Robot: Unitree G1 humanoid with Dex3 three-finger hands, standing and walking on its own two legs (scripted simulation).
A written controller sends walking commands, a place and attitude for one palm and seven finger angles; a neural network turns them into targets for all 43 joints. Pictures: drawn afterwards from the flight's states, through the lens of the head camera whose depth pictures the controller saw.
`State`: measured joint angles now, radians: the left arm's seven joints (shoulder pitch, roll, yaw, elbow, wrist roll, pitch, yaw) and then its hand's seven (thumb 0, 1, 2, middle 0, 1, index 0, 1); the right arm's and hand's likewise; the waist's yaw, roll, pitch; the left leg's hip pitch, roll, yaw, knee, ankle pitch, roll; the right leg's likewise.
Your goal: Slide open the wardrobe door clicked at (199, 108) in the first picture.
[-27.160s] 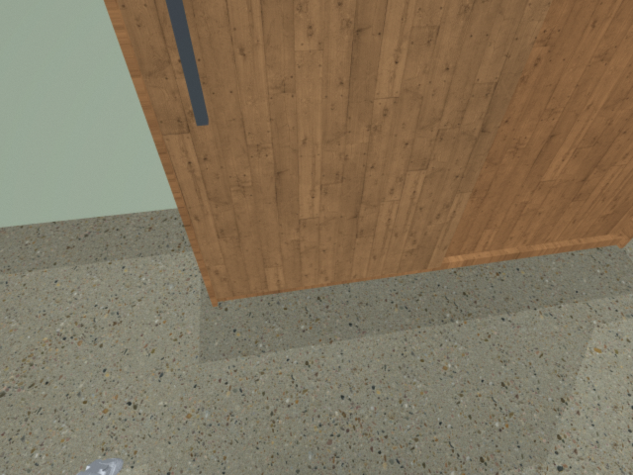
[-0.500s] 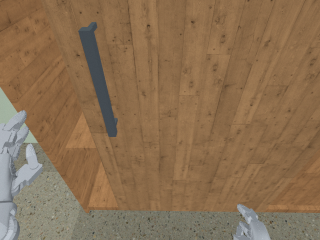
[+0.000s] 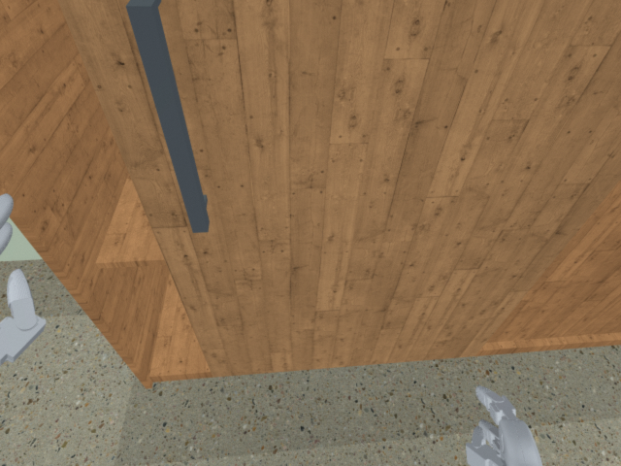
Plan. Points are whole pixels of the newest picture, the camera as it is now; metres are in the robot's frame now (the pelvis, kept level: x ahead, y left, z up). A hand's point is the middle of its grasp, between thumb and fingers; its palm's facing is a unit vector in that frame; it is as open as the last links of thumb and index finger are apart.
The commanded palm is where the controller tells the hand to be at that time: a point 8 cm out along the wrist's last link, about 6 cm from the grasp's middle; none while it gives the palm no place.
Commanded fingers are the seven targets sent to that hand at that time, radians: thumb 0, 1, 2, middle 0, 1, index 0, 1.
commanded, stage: step back with the hand held close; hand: left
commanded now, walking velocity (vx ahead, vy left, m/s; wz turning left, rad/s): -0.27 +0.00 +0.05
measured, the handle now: (181, 131) +0.47 +0.21 +0.19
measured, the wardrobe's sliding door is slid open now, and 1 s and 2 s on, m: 0.20 0.20 0.20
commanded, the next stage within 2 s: stop stepping back and stand still in 0.78 s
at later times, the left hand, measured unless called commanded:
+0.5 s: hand out of the picture +0.11 +0.28 +0.18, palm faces +0.52 -0.74 -0.43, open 7.5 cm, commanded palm +0.03 +0.32 +0.18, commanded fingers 0.00 0.90 0.90 -0.20 -0.30 -0.20 -0.30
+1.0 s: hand out of the picture +0.01 +0.26 +0.17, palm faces +0.37 -0.79 -0.49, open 7.4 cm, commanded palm -0.04 +0.30 +0.18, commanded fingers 0.00 0.90 0.90 -0.20 -0.30 -0.20 -0.30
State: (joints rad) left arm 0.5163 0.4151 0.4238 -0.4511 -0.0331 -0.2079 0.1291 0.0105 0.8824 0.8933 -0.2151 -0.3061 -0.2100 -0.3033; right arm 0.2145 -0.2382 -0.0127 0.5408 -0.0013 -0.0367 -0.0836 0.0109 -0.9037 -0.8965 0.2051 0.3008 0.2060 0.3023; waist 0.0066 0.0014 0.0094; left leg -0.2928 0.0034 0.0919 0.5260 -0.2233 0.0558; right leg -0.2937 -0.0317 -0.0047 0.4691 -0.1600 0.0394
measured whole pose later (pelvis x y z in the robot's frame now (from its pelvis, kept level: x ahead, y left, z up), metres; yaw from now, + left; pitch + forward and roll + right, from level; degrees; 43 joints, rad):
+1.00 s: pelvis -0.19 +0.00 +0.00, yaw -1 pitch +2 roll -3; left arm 0.58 0.49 0.48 -0.55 -0.07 -0.26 0.12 0.01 0.88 0.89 -0.21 -0.31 -0.21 -0.30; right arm 0.20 -0.20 -0.02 0.58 -0.03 -0.14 -0.05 0.01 -0.90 -0.90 0.21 0.30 0.21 0.30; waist 0.00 -0.01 -0.01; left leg -0.55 0.03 0.05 0.49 -0.14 0.01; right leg -0.20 0.08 -0.02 0.46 -0.31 -0.04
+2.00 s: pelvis -0.23 +0.03 -0.01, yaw -1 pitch +0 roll -1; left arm 0.26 0.37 0.12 0.30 0.03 -0.02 0.01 0.00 0.89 0.89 -0.20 -0.30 -0.20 -0.30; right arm 0.13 -0.31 0.00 0.80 -0.02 -0.05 0.01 0.01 -0.90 -0.90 0.21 0.30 0.21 0.30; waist 0.00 0.08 -0.06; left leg -0.38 -0.03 0.03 0.61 -0.24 0.05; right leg -0.27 0.00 -0.02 0.60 -0.34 0.00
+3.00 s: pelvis -0.20 +0.03 +0.01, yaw -2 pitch -1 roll +0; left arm 0.09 0.32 0.00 1.11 0.02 -0.02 0.00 0.00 0.90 0.89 -0.20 -0.30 -0.20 -0.30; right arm 0.07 -0.35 0.00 1.12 -0.02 -0.01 0.00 0.00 -0.90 -0.90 0.21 0.30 0.21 0.30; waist -0.01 0.00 0.03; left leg -0.18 -0.04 0.03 0.32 -0.13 0.05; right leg -0.07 0.00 -0.01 0.31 -0.22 0.00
